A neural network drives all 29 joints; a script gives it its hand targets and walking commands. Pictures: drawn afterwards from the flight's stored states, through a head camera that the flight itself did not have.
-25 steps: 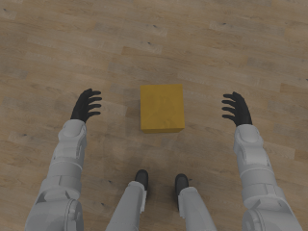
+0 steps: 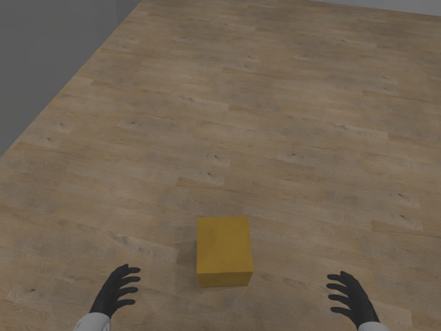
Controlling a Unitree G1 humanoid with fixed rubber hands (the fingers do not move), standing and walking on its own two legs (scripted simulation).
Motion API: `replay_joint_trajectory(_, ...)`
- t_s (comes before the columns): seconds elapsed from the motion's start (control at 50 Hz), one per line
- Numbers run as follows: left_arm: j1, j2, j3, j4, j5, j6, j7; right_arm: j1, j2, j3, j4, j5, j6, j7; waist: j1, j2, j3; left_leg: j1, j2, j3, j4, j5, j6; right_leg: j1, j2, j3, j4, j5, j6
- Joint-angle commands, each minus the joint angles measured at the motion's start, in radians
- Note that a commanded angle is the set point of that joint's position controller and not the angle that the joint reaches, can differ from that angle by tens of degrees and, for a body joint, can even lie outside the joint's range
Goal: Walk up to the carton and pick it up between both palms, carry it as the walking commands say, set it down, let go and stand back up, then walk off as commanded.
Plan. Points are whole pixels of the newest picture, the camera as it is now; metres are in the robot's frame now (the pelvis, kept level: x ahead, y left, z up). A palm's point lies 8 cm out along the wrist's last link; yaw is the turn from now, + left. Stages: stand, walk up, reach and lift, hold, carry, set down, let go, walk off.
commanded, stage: let go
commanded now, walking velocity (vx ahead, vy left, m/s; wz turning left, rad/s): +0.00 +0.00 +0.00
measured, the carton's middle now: (223, 253) +0.44 +0.02 -0.65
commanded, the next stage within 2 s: stand in 0.44 s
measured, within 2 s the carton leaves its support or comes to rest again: neither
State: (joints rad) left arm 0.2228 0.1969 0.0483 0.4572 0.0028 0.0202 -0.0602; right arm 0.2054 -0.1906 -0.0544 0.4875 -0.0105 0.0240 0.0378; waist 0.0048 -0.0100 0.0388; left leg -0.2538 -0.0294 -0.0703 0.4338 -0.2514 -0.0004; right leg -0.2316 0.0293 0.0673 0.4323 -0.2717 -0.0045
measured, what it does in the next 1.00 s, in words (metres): stands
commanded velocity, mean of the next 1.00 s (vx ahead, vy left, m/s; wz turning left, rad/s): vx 0.00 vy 0.00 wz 0.00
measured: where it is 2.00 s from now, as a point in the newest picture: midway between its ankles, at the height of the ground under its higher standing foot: outside the picture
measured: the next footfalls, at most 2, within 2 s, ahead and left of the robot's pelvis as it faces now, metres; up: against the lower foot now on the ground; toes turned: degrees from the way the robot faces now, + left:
none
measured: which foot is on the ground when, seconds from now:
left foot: down 0.00-1.00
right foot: down 0.00-1.00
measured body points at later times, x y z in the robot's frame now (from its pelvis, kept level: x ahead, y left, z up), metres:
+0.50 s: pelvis +0.00 +0.01 +0.00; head +0.00 +0.02 +0.45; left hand +0.16 +0.25 -0.09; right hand +0.16 -0.24 -0.09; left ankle -0.02 +0.12 -0.74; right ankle -0.03 -0.12 -0.74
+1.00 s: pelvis +0.01 +0.02 +0.00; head +0.02 +0.03 +0.45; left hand +0.14 +0.30 -0.12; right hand +0.13 -0.27 -0.10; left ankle -0.02 +0.12 -0.74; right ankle -0.03 -0.12 -0.74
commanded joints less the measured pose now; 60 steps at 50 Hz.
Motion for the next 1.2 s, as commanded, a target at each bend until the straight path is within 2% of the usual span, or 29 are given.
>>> replay_joint_trajectory(0.0,-0.020,0.088,0.010,-0.115,-0.008,0.006,-0.004,-0.029,-0.097,-0.019,-0.138,0.003,0.001,0.010,-0.006,-0.029,-0.118,0.154,-0.021,0.070,-0.047,0.254,-0.023,0.089,0.012,-0.055,-0.054,0.278,0.039)
replay_joint_trajectory(0.06,-0.058,0.090,0.000,-0.147,-0.017,0.033,-0.008,-0.024,-0.097,-0.015,-0.136,0.006,0.031,0.022,-0.019,-0.018,-0.069,0.188,-0.024,0.073,-0.050,0.208,-0.024,0.074,0.007,-0.045,-0.069,0.233,0.039)
replay_joint_trajectory(0.1,-0.081,0.112,0.025,-0.168,0.007,0.046,-0.008,-0.061,-0.107,-0.010,-0.172,0.014,0.042,0.028,0.003,-0.001,-0.052,0.184,-0.027,0.076,-0.043,0.175,-0.022,0.089,0.004,-0.049,-0.070,0.203,0.041)
replay_joint_trajectory(0.14,-0.053,0.106,0.021,-0.135,0.004,0.078,-0.009,-0.044,-0.106,-0.012,-0.135,0.004,0.071,0.030,-0.001,-0.002,0.001,0.181,-0.024,0.086,-0.047,0.133,-0.029,0.098,-0.001,-0.052,-0.080,0.163,0.041)
replay_joint_trajectory(0.16,-0.047,0.113,0.026,-0.135,0.010,0.081,-0.007,-0.041,-0.113,-0.018,-0.143,-0.001,0.072,0.029,-0.001,-0.020,-0.003,0.193,-0.025,0.080,-0.045,0.172,-0.025,0.091,0.007,-0.056,-0.075,0.187,0.045)
replay_joint_trajectory(0.18,-0.047,0.109,0.018,-0.127,0.011,0.092,-0.007,-0.038,-0.112,-0.009,-0.133,0.009,0.082,0.032,0.003,0.029,0.004,0.208,-0.021,0.082,-0.043,0.163,-0.025,0.098,0.004,-0.056,-0.076,0.177,0.037)
replay_joint_trajectory(0.22,-0.038,0.113,0.021,-0.124,0.009,0.098,-0.011,-0.037,-0.118,-0.019,-0.149,0.002,0.087,0.026,-0.006,-0.012,-0.016,0.204,-0.029,0.078,-0.036,0.205,-0.018,0.126,0.008,-0.054,-0.065,0.237,0.041)
replay_joint_trajectory(0.26,-0.054,0.119,0.026,-0.133,0.018,0.099,-0.007,-0.052,-0.124,-0.026,-0.152,0.002,0.086,0.020,0.004,0.017,-0.019,0.199,-0.028,0.072,-0.029,0.235,-0.020,0.142,0.004,-0.047,-0.062,0.281,0.040)
replay_joint_trajectory(0.3,-0.036,0.115,0.024,-0.123,0.017,0.101,-0.006,-0.034,-0.115,-0.024,-0.153,-0.010,0.087,0.019,0.000,-0.037,-0.016,0.196,-0.024,0.063,-0.028,0.243,-0.015,0.138,0.010,-0.048,-0.053,0.286,0.042)
replay_joint_trajectory(0.34,-0.039,0.114,0.030,-0.136,0.023,0.118,0.004,-0.034,-0.119,-0.023,-0.136,0.002,0.086,0.014,0.013,0.019,-0.021,0.200,-0.024,0.062,-0.026,0.246,-0.020,0.145,0.009,-0.054,-0.052,0.281,0.033)
replay_joint_trajectory(0.36,-0.061,0.117,0.037,-0.155,0.023,0.138,0.014,-0.040,-0.122,-0.025,-0.136,0.005,0.077,0.009,0.010,-0.011,-0.043,0.207,-0.028,0.062,-0.022,0.233,-0.017,0.140,0.010,-0.058,-0.052,0.265,0.039)
replay_joint_trajectory(0.42,-0.072,0.102,0.031,-0.179,0.015,0.171,0.031,-0.015,-0.139,-0.021,-0.111,0.013,0.065,-0.004,-0.002,0.010,-0.057,0.186,-0.029,0.057,-0.012,0.261,-0.016,0.123,0.013,-0.051,-0.044,0.304,0.030)
replay_joint_trajectory(0.44,-0.084,0.250,0.049,-0.012,0.031,0.104,0.070,-0.069,-0.220,-0.030,0.017,-0.033,0.038,-0.037,0.003,0.001,-0.036,0.098,0.053,0.015,0.018,0.209,-0.025,0.022,-0.029,-0.008,-0.001,0.162,0.036)
replay_joint_trajectory(0.52,-0.038,0.215,0.033,0.047,0.046,0.027,0.078,-0.041,-0.240,-0.027,0.069,-0.034,0.001,-0.050,-0.009,0.013,-0.045,0.050,0.059,-0.035,-0.009,-0.036,0.002,0.019,-0.050,0.043,-0.027,-0.014,0.013)
replay_joint_trajectory(0.56,-0.047,0.221,0.037,0.071,0.043,0.011,0.071,-0.060,-0.239,-0.026,0.085,-0.026,-0.016,-0.048,0.000,0.038,-0.039,0.021,0.079,-0.071,-0.033,-0.072,0.013,0.020,-0.040,0.035,0.000,0.006,0.009)
replay_joint_trajectory(0.58,-0.054,0.215,0.031,0.088,0.045,0.002,0.068,-0.084,-0.253,-0.032,0.097,-0.029,-0.017,-0.048,0.005,0.051,-0.036,0.006,0.077,-0.060,-0.022,-0.037,0.013,0.030,-0.050,0.041,-0.005,0.051,0.006)
replay_joint_trajectory(0.6,-0.065,0.243,0.035,0.095,0.044,-0.005,0.069,-0.079,-0.248,-0.028,0.101,-0.026,-0.015,-0.050,-0.004,-0.009,-0.058,0.020,0.074,-0.063,-0.013,-0.011,0.015,0.039,-0.050,0.041,-0.008,0.071,0.012)
replay_joint_trajectory(0.62,-0.069,0.242,0.035,0.101,0.041,-0.012,0.071,-0.084,-0.251,-0.029,0.117,-0.023,-0.020,-0.051,-0.003,-0.008,-0.090,0.033,0.086,-0.066,-0.006,0.046,0.014,0.061,-0.053,0.042,0.012,0.117,0.013)
replay_joint_trajectory(0.7,-0.046,0.254,0.023,0.161,0.035,-0.026,0.075,-0.062,-0.254,-0.023,0.168,-0.014,-0.021,-0.054,-0.014,0.021,-0.126,0.099,0.089,-0.052,0.032,0.270,0.008,0.090,-0.070,0.055,0.015,0.284,0.007)
replay_joint_trajectory(0.76,-0.024,0.267,0.022,0.209,0.031,-0.024,0.082,-0.071,-0.275,-0.022,0.190,-0.016,-0.026,-0.059,-0.001,0.017,-0.142,0.111,0.100,-0.065,0.031,0.353,0.012,0.124,-0.070,0.041,0.020,0.322,0.015)
replay_joint_trajectory(0.78,-0.037,0.269,0.016,0.216,0.032,-0.026,0.082,-0.054,-0.274,-0.019,0.202,-0.011,-0.023,-0.062,-0.019,0.021,-0.121,0.104,0.092,-0.058,0.029,0.365,0.006,0.125,-0.076,0.050,0.015,0.344,0.017)
replay_joint_trajectory(0.84,-0.021,0.285,0.015,0.250,0.030,-0.027,0.087,-0.043,-0.291,-0.018,0.230,-0.014,-0.024,-0.066,-0.016,0.049,-0.119,0.116,0.091,-0.047,0.033,0.415,0.002,0.129,-0.077,0.054,0.013,0.375,0.011)
replay_joint_trajectory(0.9,-0.030,0.285,0.014,0.269,0.029,-0.024,0.089,-0.069,-0.298,-0.019,0.239,-0.014,-0.026,-0.066,-0.001,0.015,-0.132,0.141,0.099,-0.057,0.025,0.424,0.010,0.133,-0.077,0.045,0.006,0.364,0.018)
replay_joint_trajectory(0.98,-0.039,0.295,0.010,0.302,0.031,-0.027,0.095,-0.058,-0.297,-0.013,0.268,-0.013,-0.025,-0.072,-0.016,0.059,-0.112,0.150,0.101,-0.055,0.006,0.405,0.011,0.130,-0.086,0.058,-0.011,0.364,0.010)
replay_joint_trajectory(1.0,-0.063,0.291,0.006,0.300,0.032,-0.030,0.091,-0.068,-0.304,-0.012,0.269,-0.010,-0.027,-0.072,-0.015,0.027,-0.101,0.131,0.095,-0.063,-0.003,0.378,0.009,0.139,-0.085,0.052,-0.011,0.345,0.013)
replay_joint_trajectory(1.06,-0.057,0.297,0.002,0.321,0.025,-0.030,0.087,-0.085,-0.311,-0.010,0.292,-0.015,-0.025,-0.070,-0.002,0.035,-0.088,0.138,0.109,-0.064,-0.022,0.359,0.015,0.127,-0.086,0.057,-0.019,0.318,0.010)
replay_joint_trajectory(1.08,-0.076,0.309,0.005,0.324,0.028,-0.032,0.086,-0.097,-0.301,-0.006,0.289,-0.010,-0.028,-0.069,-0.007,-0.011,-0.087,0.149,0.106,-0.059,-0.028,0.341,0.012,0.113,-0.084,0.055,-0.032,0.304,0.013)
replay_joint_trajectory(1.14,-0.075,0.303,-0.002,0.342,0.028,-0.029,0.087,-0.083,-0.316,-0.007,0.315,-0.013,-0.030,-0.066,-0.014,0.030,-0.077,0.124,0.103,-0.064,-0.056,0.257,0.014,0.127,-0.087,0.067,-0.046,0.268,0.007)
replay_joint_trajectory(1.18,-0.065,0.308,-0.002,0.355,0.026,-0.030,0.089,-0.089,-0.311,-0.006,0.328,-0.012,-0.032,-0.066,-0.003,0.012,-0.054,0.129,0.106,-0.059,-0.064,0.243,0.015,0.111,-0.089,0.070,-0.059,0.258,0.007)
